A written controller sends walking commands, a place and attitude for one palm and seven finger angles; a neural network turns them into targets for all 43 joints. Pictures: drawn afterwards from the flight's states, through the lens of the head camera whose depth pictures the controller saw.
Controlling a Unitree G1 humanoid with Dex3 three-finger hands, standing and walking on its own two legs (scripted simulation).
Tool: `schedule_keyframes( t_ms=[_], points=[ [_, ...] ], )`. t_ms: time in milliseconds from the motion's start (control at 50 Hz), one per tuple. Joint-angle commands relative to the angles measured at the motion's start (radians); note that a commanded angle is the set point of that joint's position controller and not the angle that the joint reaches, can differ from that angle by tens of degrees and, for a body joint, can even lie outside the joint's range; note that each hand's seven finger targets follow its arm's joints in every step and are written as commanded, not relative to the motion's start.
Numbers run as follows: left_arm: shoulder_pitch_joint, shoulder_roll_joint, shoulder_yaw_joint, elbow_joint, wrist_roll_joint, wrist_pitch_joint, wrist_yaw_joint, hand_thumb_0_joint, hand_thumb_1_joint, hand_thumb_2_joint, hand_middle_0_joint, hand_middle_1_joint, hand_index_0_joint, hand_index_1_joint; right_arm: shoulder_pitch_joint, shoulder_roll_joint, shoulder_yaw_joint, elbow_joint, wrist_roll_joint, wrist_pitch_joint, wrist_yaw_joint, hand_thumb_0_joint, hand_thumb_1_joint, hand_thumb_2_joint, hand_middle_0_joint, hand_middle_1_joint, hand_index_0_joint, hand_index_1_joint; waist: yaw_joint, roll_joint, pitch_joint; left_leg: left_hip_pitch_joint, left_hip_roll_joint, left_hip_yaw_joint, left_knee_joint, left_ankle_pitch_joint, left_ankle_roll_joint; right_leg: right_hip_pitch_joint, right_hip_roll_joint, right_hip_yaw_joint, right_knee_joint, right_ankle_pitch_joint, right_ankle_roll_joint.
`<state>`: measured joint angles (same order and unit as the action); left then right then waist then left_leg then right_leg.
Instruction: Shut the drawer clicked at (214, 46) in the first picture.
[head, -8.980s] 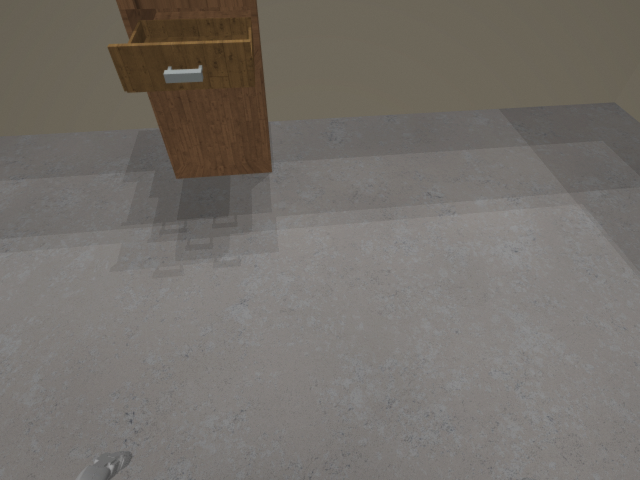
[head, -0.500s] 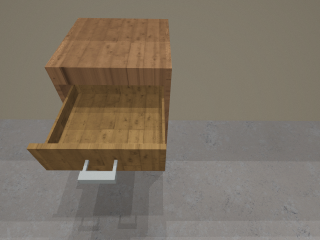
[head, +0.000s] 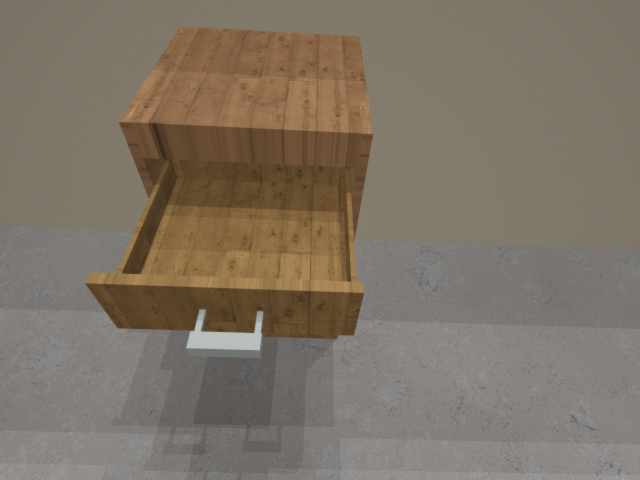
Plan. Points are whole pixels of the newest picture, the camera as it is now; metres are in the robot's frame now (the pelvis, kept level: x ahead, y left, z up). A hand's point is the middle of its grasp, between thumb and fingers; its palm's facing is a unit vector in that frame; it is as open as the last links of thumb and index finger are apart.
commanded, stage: shuffle to correct the standing spot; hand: left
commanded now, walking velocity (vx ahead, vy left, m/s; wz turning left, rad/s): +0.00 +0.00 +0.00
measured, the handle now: (228, 330) +0.35 +0.17 -0.09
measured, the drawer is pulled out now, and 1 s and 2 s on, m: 0.30 0.30 0.30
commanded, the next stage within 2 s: come to a stop and stand still in 0.36 s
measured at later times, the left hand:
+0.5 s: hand out of the picture +0.00 +0.13 -0.18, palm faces +0.05 -0.98 -0.20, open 7.4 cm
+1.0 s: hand out of the picture +0.09 +0.11 -0.17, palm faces +0.06 -0.97 -0.25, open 7.4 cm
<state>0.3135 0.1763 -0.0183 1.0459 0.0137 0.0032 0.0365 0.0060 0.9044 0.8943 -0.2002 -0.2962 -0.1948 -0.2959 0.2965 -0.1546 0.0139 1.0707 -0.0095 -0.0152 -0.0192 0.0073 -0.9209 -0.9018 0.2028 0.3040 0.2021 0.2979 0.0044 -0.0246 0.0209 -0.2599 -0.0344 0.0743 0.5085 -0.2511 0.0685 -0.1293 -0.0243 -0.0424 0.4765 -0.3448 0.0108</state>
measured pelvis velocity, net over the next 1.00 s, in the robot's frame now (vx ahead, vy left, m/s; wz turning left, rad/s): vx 0.07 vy -0.08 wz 0.04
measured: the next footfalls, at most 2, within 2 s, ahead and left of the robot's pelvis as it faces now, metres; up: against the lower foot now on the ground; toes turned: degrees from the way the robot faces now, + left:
right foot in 0.80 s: +0.10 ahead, -0.17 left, +0.00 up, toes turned +0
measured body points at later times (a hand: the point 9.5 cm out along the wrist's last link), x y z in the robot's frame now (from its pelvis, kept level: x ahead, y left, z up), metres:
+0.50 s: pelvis +0.04 -0.04 -0.01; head +0.05 -0.04 +0.44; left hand +0.00 +0.18 -0.16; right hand +0.03 -0.26 -0.16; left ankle +0.01 +0.06 -0.72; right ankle -0.05 -0.12 -0.74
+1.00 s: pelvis +0.07 -0.08 +0.00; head +0.08 -0.09 +0.45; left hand +0.08 +0.16 -0.15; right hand +0.12 -0.31 -0.16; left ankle +0.07 +0.05 -0.74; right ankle +0.06 -0.17 -0.74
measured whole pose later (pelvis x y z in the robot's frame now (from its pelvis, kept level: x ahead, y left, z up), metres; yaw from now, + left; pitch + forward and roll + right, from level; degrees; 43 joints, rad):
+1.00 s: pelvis +0.07 -0.08 +0.00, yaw +2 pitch -1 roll +1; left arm 0.27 0.19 0.00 1.01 0.02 0.01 0.04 0.01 0.91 0.89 -0.20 -0.30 -0.20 -0.30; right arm 0.23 -0.17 -0.01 1.03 0.00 0.01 -0.02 0.00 -0.92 -0.90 0.20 0.30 0.20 0.30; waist 0.01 0.00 0.03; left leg -0.23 0.02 0.04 0.50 -0.26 -0.02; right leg -0.24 -0.01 -0.07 0.56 -0.31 -0.04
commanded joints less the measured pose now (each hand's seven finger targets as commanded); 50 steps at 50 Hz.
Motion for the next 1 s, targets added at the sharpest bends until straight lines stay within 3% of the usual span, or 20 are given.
schedule_keyframes(
  t_ms=[0, 40, 140, 240, 300, 360, 400, 460, 520, 540, 560, 580, 600, 620, 660, 740, 780, 820, 840, 980],
  points=[
    [0.084, 0.077, 0.018, -0.020, 0.004, -0.013, 0.005, 0.000, 0.900, 0.900, -0.200, -0.300, -0.200, -0.300, 0.026, -0.115, -0.022, -0.033, 0.002, -0.020, -0.009, 0.000, -0.900, -0.900, 0.200, 0.300, 0.200, 0.300, 0.010, 0.037, 0.030, 0.053, 0.149, -0.187, -0.155, 0.133, 0.014, -0.072, -0.055, 0.053, -0.077, 0.087, -0.039],
    [0.090, 0.076, 0.018, -0.014, 0.003, -0.015, 0.007, 0.000, 0.900, 0.900, -0.200, -0.300, -0.200, -0.300, 0.028, -0.118, -0.022, -0.028, 0.002, -0.022, -0.011, 0.000, -0.900, -0.900, 0.200, 0.300, 0.200, 0.300, 0.007, 0.042, 0.005, 0.086, 0.145, -0.178, -0.135, 0.205, 0.011, -0.067, -0.064, 0.052, -0.079, 0.116, -0.036],
    [0.093, 0.062, 0.013, 0.003, 0.012, -0.006, -0.002, 0.000, 0.900, 0.900, -0.200, -0.300, -0.200, -0.300, 0.049, -0.142, -0.035, -0.003, -0.001, -0.013, -0.012, 0.000, -0.900, -0.900, 0.200, 0.300, 0.200, 0.300, -0.008, 0.071, 0.049, 0.093, 0.200, -0.257, -0.219, -0.059, 0.043, -0.143, -0.021, -0.003, -0.014, -0.042, -0.035],
    [0.103, 0.054, 0.015, 0.004, 0.020, 0.001, -0.011, 0.000, 0.900, 0.900, -0.200, -0.300, -0.200, -0.300, 0.067, -0.162, -0.050, 0.001, -0.007, -0.007, -0.017, 0.000, -0.900, -0.900, 0.200, 0.300, 0.200, 0.300, -0.009, 0.104, 0.077, 0.078, 0.262, -0.334, -0.247, -0.122, 0.094, -0.225, -0.005, -0.016, 0.082, -0.093, -0.044],
    [0.129, 0.052, 0.021, 0.014, 0.019, -0.007, -0.014, 0.000, 0.900, 0.900, -0.200, -0.300, -0.200, -0.300, 0.052, -0.145, -0.051, -0.003, -0.006, -0.009, -0.017, 0.000, -0.900, -0.900, 0.200, 0.300, 0.200, 0.300, 0.004, 0.067, 0.048, 0.029, 0.239, -0.275, -0.192, -0.071, 0.076, -0.147, -0.010, 0.003, 0.004, -0.033, -0.054],
    [0.170, 0.070, 0.027, 0.030, 0.014, -0.022, -0.008, 0.000, 0.900, 0.900, -0.200, -0.300, -0.200, -0.300, 0.015, -0.101, -0.041, -0.015, -0.004, -0.018, -0.010, 0.000, -0.900, -0.900, 0.200, 0.300, 0.200, 0.300, 0.020, -0.034, 0.053, -0.094, 0.129, -0.143, -0.046, -0.017, 0.024, -0.017, -0.074, 0.093, -0.098, 0.010, -0.082],
    [0.217, 0.110, 0.042, 0.044, 0.015, -0.030, 0.001, 0.000, 0.900, 0.900, -0.200, -0.300, -0.200, -0.300, -0.016, -0.046, -0.032, -0.032, -0.003, -0.022, -0.006, 0.000, -0.900, -0.900, 0.200, 0.300, 0.200, 0.300, 0.032, -0.211, 0.054, -0.230, 0.032, -0.009, 0.146, -0.068, -0.015, 0.105, -0.189, 0.219, -0.170, 0.199, -0.143],
    [0.239, 0.096, 0.040, 0.047, 0.025, -0.042, 0.012, 0.000, 0.900, 0.900, -0.200, -0.300, -0.200, -0.300, -0.080, -0.043, -0.034, -0.049, -0.008, -0.023, -0.005, 0.000, -0.900, -0.900, 0.200, 0.300, 0.200, 0.300, 0.046, -0.157, 0.092, -0.358, 0.046, -0.009, 0.407, -0.301, -0.021, 0.160, -0.275, 0.234, -0.135, 0.726, -0.243],
    [0.161, 0.098, 0.030, 0.026, 0.018, -0.049, 0.020, 0.000, 0.900, 0.900, -0.200, -0.300, -0.200, -0.300, -0.034, -0.024, -0.016, -0.021, 0.001, -0.026, -0.010, 0.000, -0.900, -0.900, 0.200, 0.300, 0.200, 0.300, -0.009, -0.009, 0.040, -0.195, 0.035, 0.006, 0.143, -0.218, -0.028, 0.170, -0.222, 0.100, 0.027, 1.199, -0.179],
    [0.112, 0.112, 0.027, 0.013, 0.005, -0.051, 0.019, 0.000, 0.900, 0.900, -0.200, -0.300, -0.200, -0.300, 0.046, -0.027, -0.014, 0.011, 0.002, -0.026, -0.014, 0.000, -0.900, -0.900, 0.200, 0.300, 0.200, 0.300, -0.051, -0.004, -0.008, -0.035, 0.000, 0.020, -0.001, -0.004, -0.028, 0.125, -0.170, 0.045, 0.122, 1.232, -0.128],
    [0.078, 0.121, 0.030, -0.001, -0.010, -0.050, 0.017, 0.000, 0.900, 0.900, -0.200, -0.300, -0.200, -0.300, 0.125, -0.056, -0.017, 0.035, -0.001, -0.032, -0.018, 0.000, -0.900, -0.900, 0.200, 0.300, 0.200, 0.300, -0.078, 0.011, -0.065, 0.129, 0.031, -0.009, -0.058, 0.380, -0.010, 0.050, -0.116, 0.011, 0.233, 1.125, -0.074],
    [0.077, 0.096, 0.028, -0.012, -0.029, -0.049, 0.017, 0.000, 0.900, 0.900, -0.200, -0.300, -0.200, -0.300, 0.170, -0.121, -0.027, 0.042, -0.005, -0.034, -0.030, 0.000, -0.900, -0.900, 0.200, 0.300, 0.200, 0.300, -0.078, 0.115, -0.112, 0.297, 0.196, -0.191, -0.016, 0.778, 0.072, -0.120, -0.053, -0.013, 0.324, 0.739, -0.025],
    [0.067, 0.046, 0.014, -0.027, -0.033, -0.042, 0.022, 0.000, 0.900, 0.900, -0.200, -0.300, -0.200, -0.300, 0.183, -0.147, -0.032, 0.041, 0.005, -0.031, -0.032, 0.000, -0.900, -0.900, 0.200, 0.300, 0.200, 0.300, -0.060, 0.208, -0.121, 0.301, 0.351, -0.333, -0.072, 1.078, 0.182, -0.184, 0.003, -0.005, 0.415, -0.040, -0.007],
    [0.084, 0.049, 0.026, -0.037, -0.014, -0.017, 0.023, 0.000, 0.900, 0.900, -0.200, -0.300, -0.200, -0.300, 0.118, -0.154, -0.037, 0.018, 0.008, -0.014, -0.023, 0.000, -0.900, -0.900, 0.200, 0.300, 0.200, 0.300, -0.025, 0.138, -0.062, 0.197, 0.360, -0.257, -0.111, 0.961, 0.194, -0.178, -0.014, 0.030, 0.430, -0.281, -0.018],
    [0.059, 0.031, 0.021, -0.026, -0.008, 0.009, 0.020, 0.000, 0.900, 0.900, -0.200, -0.300, -0.200, -0.300, 0.008, -0.113, -0.023, -0.007, 0.001, -0.011, -0.030, 0.000, -0.900, -0.900, 0.200, 0.300, 0.200, 0.300, 0.012, 0.164, 0.095, 0.025, 0.319, -0.231, -0.159, 0.775, 0.157, -0.172, -0.041, 0.033, 0.333, -0.264, -0.005],
    [0.163, 0.037, 0.030, 0.008, 0.006, 0.003, 0.015, 0.000, 0.900, 0.900, -0.200, -0.300, -0.200, -0.300, -0.051, -0.116, -0.032, -0.048, 0.010, -0.004, -0.026, 0.000, -0.900, -0.900, 0.200, 0.300, 0.200, 0.300, 0.052, 0.045, 0.016, 0.011, 0.205, -0.153, -0.057, 0.481, 0.056, -0.051, -0.045, 0.032, -0.002, 0.171, -0.006],
    [0.106, 0.082, 0.034, -0.019, 0.008, -0.010, 0.011, 0.000, 0.900, 0.900, -0.200, -0.300, -0.200, -0.300, -0.023, -0.091, -0.037, -0.057, 0.015, 0.002, -0.014, 0.000, -0.900, -0.900, 0.200, 0.300, 0.200, 0.300, 0.010, -0.050, -0.011, 0.022, 0.122, -0.106, -0.050, 0.168, -0.028, -0.085, -0.135, 0.148, -0.062, 0.289, -0.053],
    [0.045, 0.118, 0.039, -0.050, 0.005, -0.006, 0.004, 0.000, 0.900, 0.900, -0.200, -0.300, -0.200, -0.300, -0.023, -0.088, -0.042, -0.060, 0.009, 0.015, -0.006, 0.000, -0.900, -0.900, 0.200, 0.300, 0.200, 0.300, -0.004, -0.018, 0.022, 0.030, 0.091, -0.087, -0.052, 0.016, -0.046, -0.166, -0.164, 0.169, -0.077, 0.179, -0.080],
    [0.025, 0.128, 0.041, -0.056, 0.007, -0.007, 0.005, 0.000, 0.900, 0.900, -0.200, -0.300, -0.200, -0.300, -0.023, -0.080, -0.040, -0.061, 0.006, 0.022, -0.005, 0.000, -0.900, -0.900, 0.200, 0.300, 0.200, 0.300, -0.008, -0.077, 0.048, 0.030, 0.084, -0.069, -0.025, 0.018, -0.055, -0.191, -0.171, 0.185, -0.099, 0.158, -0.089],
    [0.030, 0.160, 0.054, -0.086, 0.003, -0.010, 0.011, 0.000, 0.900, 0.900, -0.200, -0.300, -0.200, -0.300, 0.001, -0.093, -0.033, -0.075, 0.003, 0.021, -0.003, 0.000, -0.900, -0.900, 0.200, 0.300, 0.200, 0.300, 0.007, -0.063, -0.019, 0.029, 0.093, -0.050, -0.009, 0.114, -0.067, -0.081, -0.195, 0.180, -0.087, 0.380, -0.099]
  ],
)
